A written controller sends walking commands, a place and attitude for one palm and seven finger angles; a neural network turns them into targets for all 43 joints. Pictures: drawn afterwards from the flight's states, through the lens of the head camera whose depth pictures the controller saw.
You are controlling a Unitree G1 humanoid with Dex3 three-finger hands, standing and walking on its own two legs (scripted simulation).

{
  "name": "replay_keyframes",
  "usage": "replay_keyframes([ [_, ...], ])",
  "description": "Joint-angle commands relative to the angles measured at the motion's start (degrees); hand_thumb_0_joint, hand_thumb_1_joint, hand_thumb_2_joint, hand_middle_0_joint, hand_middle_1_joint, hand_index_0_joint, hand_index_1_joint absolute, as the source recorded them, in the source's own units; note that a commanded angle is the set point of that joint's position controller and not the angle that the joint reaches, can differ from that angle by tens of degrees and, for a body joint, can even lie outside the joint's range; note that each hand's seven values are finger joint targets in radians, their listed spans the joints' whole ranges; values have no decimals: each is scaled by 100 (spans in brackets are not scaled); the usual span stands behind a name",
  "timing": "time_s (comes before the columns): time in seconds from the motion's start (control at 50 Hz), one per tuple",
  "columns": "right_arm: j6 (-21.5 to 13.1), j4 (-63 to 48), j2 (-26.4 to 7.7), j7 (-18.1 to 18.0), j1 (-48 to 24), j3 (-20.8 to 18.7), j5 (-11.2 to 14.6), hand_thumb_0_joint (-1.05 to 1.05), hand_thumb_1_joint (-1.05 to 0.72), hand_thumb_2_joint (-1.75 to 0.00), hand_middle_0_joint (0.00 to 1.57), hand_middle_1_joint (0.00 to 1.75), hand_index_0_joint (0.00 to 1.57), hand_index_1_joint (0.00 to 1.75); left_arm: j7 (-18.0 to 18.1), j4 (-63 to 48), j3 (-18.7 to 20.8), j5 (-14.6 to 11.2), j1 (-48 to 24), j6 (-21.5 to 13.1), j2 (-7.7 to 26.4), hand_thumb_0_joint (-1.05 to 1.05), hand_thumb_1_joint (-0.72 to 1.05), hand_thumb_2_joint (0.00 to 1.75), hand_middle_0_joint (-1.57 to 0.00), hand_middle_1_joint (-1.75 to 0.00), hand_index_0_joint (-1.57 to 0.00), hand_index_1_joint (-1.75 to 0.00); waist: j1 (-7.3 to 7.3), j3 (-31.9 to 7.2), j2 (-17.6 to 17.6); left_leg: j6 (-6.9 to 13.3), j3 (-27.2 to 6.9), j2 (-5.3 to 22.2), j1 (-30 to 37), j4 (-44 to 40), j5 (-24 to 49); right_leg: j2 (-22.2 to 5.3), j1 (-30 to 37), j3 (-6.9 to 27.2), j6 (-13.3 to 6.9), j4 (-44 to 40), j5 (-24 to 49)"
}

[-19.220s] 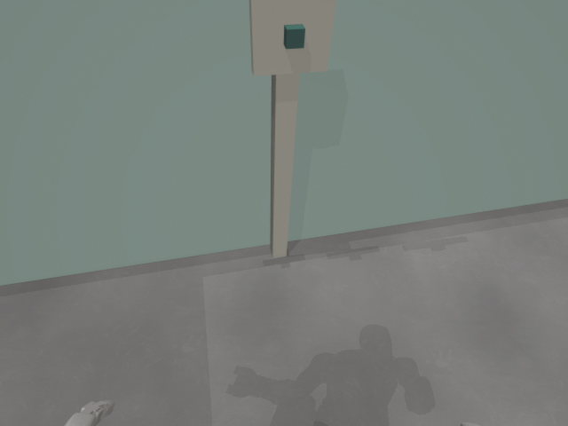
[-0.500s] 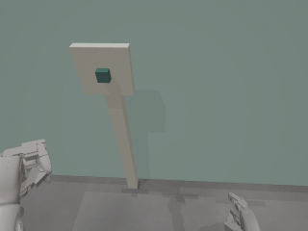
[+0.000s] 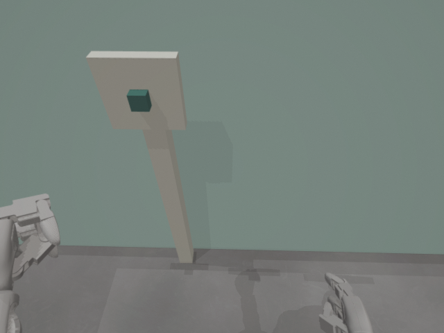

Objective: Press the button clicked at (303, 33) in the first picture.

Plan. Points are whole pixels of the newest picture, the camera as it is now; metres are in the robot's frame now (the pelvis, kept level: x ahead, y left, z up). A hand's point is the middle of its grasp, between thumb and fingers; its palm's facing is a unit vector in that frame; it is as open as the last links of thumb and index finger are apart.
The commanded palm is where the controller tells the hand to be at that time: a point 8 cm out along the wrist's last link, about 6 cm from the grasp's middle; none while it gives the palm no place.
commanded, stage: step back with the hand held close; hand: left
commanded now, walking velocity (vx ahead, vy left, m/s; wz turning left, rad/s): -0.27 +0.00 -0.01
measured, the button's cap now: (140, 99) +0.53 +0.24 +0.15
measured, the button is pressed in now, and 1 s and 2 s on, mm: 0 0 0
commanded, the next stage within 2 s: stop stepping back and stand still in 0.86 s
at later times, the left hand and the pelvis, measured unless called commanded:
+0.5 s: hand (1, 321) +0.10 +0.26 +0.15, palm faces +0.41 -0.79 -0.46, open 3.1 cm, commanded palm +0.04 +0.30 +0.17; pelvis -0.09 +0.02 -0.02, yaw +0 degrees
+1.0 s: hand out of the picture -0.03 +0.26 +0.16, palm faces +0.39 -0.81 -0.44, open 3.1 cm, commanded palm -0.08 +0.30 +0.17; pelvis -0.21 +0.01 -0.01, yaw +1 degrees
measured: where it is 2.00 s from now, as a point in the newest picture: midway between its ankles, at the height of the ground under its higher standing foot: outside the picture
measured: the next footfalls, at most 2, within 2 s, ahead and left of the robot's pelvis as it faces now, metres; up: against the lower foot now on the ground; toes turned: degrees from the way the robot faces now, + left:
right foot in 0.86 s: -0.18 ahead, -0.11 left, +0.00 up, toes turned +1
left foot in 1.06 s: -0.15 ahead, +0.12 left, +0.00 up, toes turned +4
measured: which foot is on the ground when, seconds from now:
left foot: down 0.00-0.86, up 0.88-1.00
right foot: down 0.00-0.66, up 0.68-0.84, down 0.86-1.00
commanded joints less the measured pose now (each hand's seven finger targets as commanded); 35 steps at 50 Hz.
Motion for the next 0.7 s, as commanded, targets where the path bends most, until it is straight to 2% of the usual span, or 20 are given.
replay_keyframes([
  [0.0, -64, -1067, -694, -35, -575, -353, 42, 0, -90, -90, 20, 30, 20, 30, 78, -1326, 513, -32, 191, -413, 898, 0, 90, 90, -130, -150, -130, -150, -168, -738, 63, 230, -8, -80, -144, -25, 2038, -295, -30, 307, -167, -59, 1993],
  [0.04, -2, -1183, -694, -28, -538, -411, 56, 0, -90, -90, 20, 30, 20, 30, 110, -1657, 651, -43, 459, -447, 1039, 0, 90, 90, -130, -150, -130, -150, -162, -1217, 76, 227, -21, -33, -60, 69, 2554, -269, 173, 273, -142, 214, 2487],
  [0.08, 47, -1288, -682, -23, -541, -439, 86, 0, -90, -90, 20, 30, 20, 30, 138, -1840, 806, -63, 756, -463, 1156, 0, 90, 90, -130, -150, -130, -150, -134, -1509, 31, 203, -98, 25, -88, 113, 2868, -248, 284, 222, -124, 438, 2661],
  [0.12, 79, -1360, -675, -29, -524, -474, 104, 0, -90, -90, 20, 30, 20, 30, 171, -1994, 921, -75, 857, -502, 1247, 0, 90, 90, -130, -150, -130, -150, -136, -1526, -46, 190, -145, 48, -249, 109, 2842, -217, 245, 208, -100, 561, 2614],
  [0.16, 101, -1387, -688, -56, -568, -504, 105, 0, -90, -90, 20, 30, 20, 30, 207, -2028, 1070, -84, 913, -550, 1358, 0, 90, 90, -130, -150, -130, -150, -125, -1434, 60, 199, -218, 79, -468, 35, 2688, -183, 184, 213, -88, 655, 2419],
  [0.18, 105, -1397, -657, -66, -548, -503, 122, 0, -90, -90, 20, 30, 20, 30, 221, -1969, 1058, -92, 956, -575, 1305, 0, 90, 90, -130, -150, -130, -150, -139, -1293, 22, 201, -214, 100, -591, 17, 2563, -184, 105, 233, -78, 677, 2336],
  [0.28, 8, -1365, -741, -98, -494, -519, 137, 0, -90, -90, 20, 30, 20, 30, 255, -1767, 959, -60, 784, -690, 1143, 0, 90, 90, -130, -150, -130, -150, -163, -779, 242, 334, -375, 269, -1443, -353, 1169, -92, -37, 288, -32, 847, 1197],
  [0.36, -120, -1371, -811, -108, -450, -521, 162, 0, -90, -90, 20, 30, 20, 30, 290, -1684, 836, 48, 477, -794, 1015, 0, 90, 90, -130, -150, -130, -150, -209, -413, 269, 518, -484, 326, -2594, -651, -1126, -90, 209, 452, -41, 989, 295],
  [0.4, -195, -1355, -805, -116, -361, -511, 159, 0, -90, -90, 20, 30, 20, 30, 326, -1611, 840, 123, 383, -863, 1018, 0, 90, 90, -130, -150, -130, -150, -223, -254, 26, 558, -455, 263, -2846, -458, -1840, -182, -26, 662, -64, 761, -492],
  [0.44, -249, -1312, -796, -115, -263, -508, 146, 0, -90, -90, 20, 30, 20, 30, 368, -1698, 839, 168, 220, -918, 1082, 0, 90, 90, -130, -150, -130, -150, -239, -226, -371, 487, -393, 63, -2491, 104, -1927, -375, -673, 958, -171, 209, -1332],
  [0.48, -288, -1203, -698, -128, -180, -465, 124, 0, -90, -90, 20, 30, 20, 30, 431, -1899, 836, 139, 88, -957, 1211, 0, 90, 90, -130, -150, -130, -150, -258, -394, -759, 305, -196, -192, -1375, 993, -1379, -757, -1823, 1165, -370, -344, -1967],
  [0.5, -301, -1134, -665, -127, -142, -440, 96, 0, -90, -90, 20, 30, 20, 30, 468, -1938, 839, 114, 55, -960, 1243, 0, 90, 90, -130, -150, -130, -150, -268, -493, -907, 241, -143, -264, -967, 1287, -1122, -903, -2220, 1161, -450, -468, -2076],
  [0.52, -305, -1089, -642, -128, -135, -415, 78, 0, -90, -90, 20, 30, 20, 30, 498, -1975, 816, 99, 19, -960, 1230, 0, 90, 90, -130, -150, -130, -150, -286, -545, -901, 213, -137, -278, -713, 1344, -969, -959, -2432, 1084, -476, -461, -2056],
  [0.54, -308, -1062, -648, -147, -154, -399, 61, 0, -90, -90, 20, 30, 20, 30, 522, -1973, 787, 96, -30, -967, 1217, 0, 90, 90, -130, -150, -130, -150, -304, -487, -730, 218, -189, -237, -636, 1233, -985, -909, -2591, 1003, -446, -388, -2108],
  [0.56, -302, -1058, -656, -179, -193, -392, 47, 0, -90, -90, 20, 30, 20, 30, 534, -1912, 771, 82, -42, -963, 1187, 0, 90, 90, -130, -150, -130, -150, -319, -419, -576, 244, -373, -129, -772, 904, -1173, -736, -2576, 865, -367, -213, -2200],
  [0.6, -347, -1101, -765, -236, -191, -392, 61, 0, -90, -90, 20, 30, 20, 30, 574, -1879, 840, 103, -24, -1019, 1155, 0, 90, 90, -130, -150, -130, -150, -323, -269, 291, 462, -1055, 353, -1780, -60, -2082, -286, -1950, 608, -164, 706, -2117],
  [0.62, -405, -1129, -820, -249, -230, -413, 59, 0, -90, -90, 20, 30, 20, 30, 574, -1908, 864, 134, -29, -1049, 1071, 0, 90, 90, -130, -150, -130, -150, -312, -301, 907, 665, -1653, 804, -2801, -976, -2811, 101, -993, 423, -39, 1721, -1609],
  [0.64, -453, -1157, -834, -233, -274, -444, 76, 0, -90, -90, 20, 30, 20, 30, 567, -1939, 960, 203, -84, -1056, 1074, 0, 90, 90, -130, -150, -130, -150, -271, -421, 1513, 917, -2218, 1328, -3701, -1845, -3382, 478, -9, 198, 73, 3180, -1054],
  [0.66, -458, -1152, -688, -226, -266, -467, 70, 0, -90, -90, 20, 30, 20, 30, 552, -1983, 1038, 216, -210, -1084, 1243, 0, 90, 90, -130, -150, -130, -150, -253, -475, 1355, 1014, -2369, 1485, -3693, -1880, -2794, 452, -57, 349, 50, 3858, -1083],
  [0.68, -496, -1099, -671, -180, -258, -524, 46, 0, -90, -90, 20, 30, 20, 30, 528, -1961, 1086, 193, -81, -1109, 1294, 0, 90, 90, -130, -150, -130, -150, -260, -629, 1036, 1001, -2150, 1415, -3201, -1656, -2121, 458, -369, 469, 7, 4012, -1336],
])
